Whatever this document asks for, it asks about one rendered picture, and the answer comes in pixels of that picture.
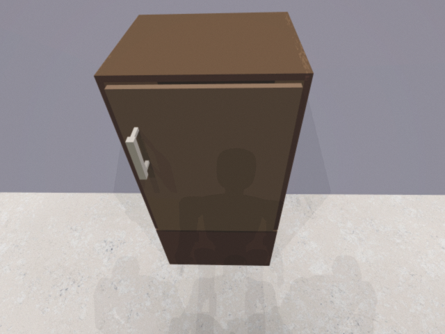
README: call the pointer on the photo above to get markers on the handle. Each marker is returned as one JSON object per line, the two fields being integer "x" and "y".
{"x": 136, "y": 156}

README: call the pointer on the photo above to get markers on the cupboard door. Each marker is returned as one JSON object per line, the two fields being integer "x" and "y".
{"x": 217, "y": 152}

